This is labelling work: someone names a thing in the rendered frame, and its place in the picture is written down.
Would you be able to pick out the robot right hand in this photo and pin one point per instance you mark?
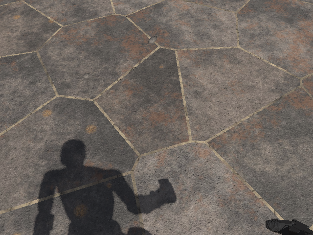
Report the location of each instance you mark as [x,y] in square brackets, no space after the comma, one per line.
[288,227]

